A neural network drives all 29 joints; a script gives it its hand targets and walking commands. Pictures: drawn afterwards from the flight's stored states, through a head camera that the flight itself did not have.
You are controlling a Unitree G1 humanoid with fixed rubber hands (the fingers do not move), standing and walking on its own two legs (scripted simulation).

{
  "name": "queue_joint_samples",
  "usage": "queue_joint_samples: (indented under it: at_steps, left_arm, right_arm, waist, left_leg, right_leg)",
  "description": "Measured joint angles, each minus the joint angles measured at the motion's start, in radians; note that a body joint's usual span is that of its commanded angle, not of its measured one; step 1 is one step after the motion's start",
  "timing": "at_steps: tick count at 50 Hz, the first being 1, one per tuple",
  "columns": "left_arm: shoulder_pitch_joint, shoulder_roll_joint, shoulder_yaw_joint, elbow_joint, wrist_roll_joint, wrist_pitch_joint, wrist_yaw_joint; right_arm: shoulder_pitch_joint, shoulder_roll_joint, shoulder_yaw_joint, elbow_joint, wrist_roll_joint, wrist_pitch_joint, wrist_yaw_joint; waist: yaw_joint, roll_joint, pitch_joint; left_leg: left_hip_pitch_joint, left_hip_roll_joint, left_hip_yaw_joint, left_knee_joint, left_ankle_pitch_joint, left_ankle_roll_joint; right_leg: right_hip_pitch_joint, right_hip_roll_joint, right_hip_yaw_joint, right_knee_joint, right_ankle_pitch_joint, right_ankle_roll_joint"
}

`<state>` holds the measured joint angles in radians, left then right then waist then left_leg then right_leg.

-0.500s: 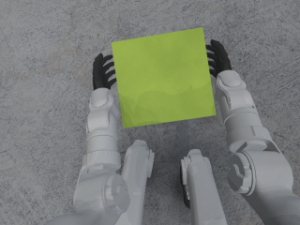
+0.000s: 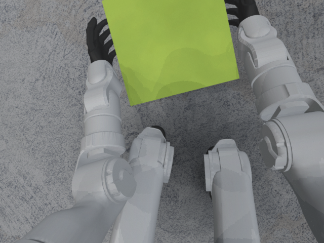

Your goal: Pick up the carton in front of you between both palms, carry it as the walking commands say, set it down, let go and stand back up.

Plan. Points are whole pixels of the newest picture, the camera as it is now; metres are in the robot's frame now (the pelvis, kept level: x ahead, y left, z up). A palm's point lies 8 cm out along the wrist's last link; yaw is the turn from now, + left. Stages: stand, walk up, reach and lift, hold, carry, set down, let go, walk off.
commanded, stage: set down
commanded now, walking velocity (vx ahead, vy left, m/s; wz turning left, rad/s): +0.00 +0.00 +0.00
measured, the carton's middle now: (174, 52) +0.50 +0.07 -0.23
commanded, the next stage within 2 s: none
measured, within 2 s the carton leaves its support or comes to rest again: rests again in 0.80 s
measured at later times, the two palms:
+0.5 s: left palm (109, 59) +0.47 +0.21 -0.18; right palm (240, 26) +0.55 -0.07 -0.20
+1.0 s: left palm (109, 60) +0.47 +0.22 -0.20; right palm (236, 32) +0.55 -0.07 -0.22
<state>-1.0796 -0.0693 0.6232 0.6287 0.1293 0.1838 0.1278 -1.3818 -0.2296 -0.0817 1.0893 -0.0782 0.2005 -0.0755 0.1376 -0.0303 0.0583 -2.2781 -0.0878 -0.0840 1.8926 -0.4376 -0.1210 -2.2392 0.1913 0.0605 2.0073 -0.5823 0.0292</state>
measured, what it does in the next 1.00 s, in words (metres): stands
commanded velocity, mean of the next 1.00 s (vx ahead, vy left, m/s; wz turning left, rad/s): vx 0.00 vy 0.00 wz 0.00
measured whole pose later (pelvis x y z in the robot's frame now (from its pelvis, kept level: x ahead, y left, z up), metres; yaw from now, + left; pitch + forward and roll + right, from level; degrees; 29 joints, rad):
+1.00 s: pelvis +0.00 +0.00 -0.04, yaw +1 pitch +41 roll +5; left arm -1.23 0.08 0.61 0.97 0.09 0.10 0.07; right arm -1.49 -0.27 -0.01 1.28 -0.08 0.13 -0.04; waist 0.15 0.01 0.22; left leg -2.30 -0.06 -0.04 2.06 -0.49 -0.12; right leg -2.28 0.13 0.03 2.20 -0.63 -0.02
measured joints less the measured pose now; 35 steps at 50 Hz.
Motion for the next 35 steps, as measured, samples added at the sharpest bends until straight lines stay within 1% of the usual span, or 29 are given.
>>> queue_joint_samples:
  at_steps: [4, 6, 10, 17, 24, 35]
  left_arm:
    - [-0.045, 0.026, -0.012, 0.038, -0.03, -0.002, 0.01]
    - [-0.068, 0.044, -0.033, 0.06, -0.054, 0.001, 0.003]
    - [-0.059, 0.044, -0.021, 0.071, -0.073, -0.008, -0.002]
    - [-0.066, 0.045, -0.008, 0.12, -0.05, -0.019, -0.007]
    - [-0.088, 0.053, -0.011, 0.173, -0.03, -0.028, -0.013]
    - [-0.124, 0.089, -0.025, 0.255, -0.031, -0.05, -0.035]
  right_arm:
    - [-0.055, -0.03, 0.057, 0.034, 0.033, -0.002, -0.01]
    - [-0.067, -0.041, 0.085, 0.039, 0.051, -0.006, -0.019]
    - [-0.07, -0.036, 0.099, 0.06, 0.049, -0.014, -0.023]
    - [-0.074, -0.03, 0.074, 0.102, 0.021, -0.02, -0.022]
    - [-0.068, -0.044, 0.076, 0.129, 0.028, -0.034, -0.017]
    - [-0.092, -0.059, 0.089, 0.177, 0.031, -0.051, -0.01]
  waist:
    - [0.012, 0.007, 0.05]
    - [0.022, 0.017, 0.087]
    - [0.025, 0.028, 0.087]
    - [0.021, 0.027, 0.068]
    - [0.026, 0.024, 0.079]
    - [0.03, 0.029, 0.125]
  left_leg:
    - [-0.032, -0.002, 0.003, 0.043, -0.002, -0.007]
    - [-0.022, -0.005, 0.006, 0.064, -0.009, -0.01]
    - [-0.022, -0.005, 0.013, 0.092, -0.027, -0.009]
    - [-0.032, -0.003, 0.015, 0.112, -0.039, -0.007]
    - [-0.031, 0.003, 0.019, 0.122, -0.04, -0.004]
    - [-0.021, 0.013, 0.029, 0.14, -0.042, -0.001]
  right_leg:
    - [-0.037, 0.003, -0.003, 0.048, -0.002, -0.001]
    - [-0.026, -0.002, -0.005, 0.074, -0.011, -0.004]
    - [-0.025, -0.009, -0.006, 0.106, -0.035, -0.01]
    - [-0.035, -0.014, -0.011, 0.123, -0.045, -0.015]
    - [-0.037, -0.019, -0.014, 0.133, -0.042, -0.019]
    - [-0.032, -0.036, -0.019, 0.154, -0.042, -0.032]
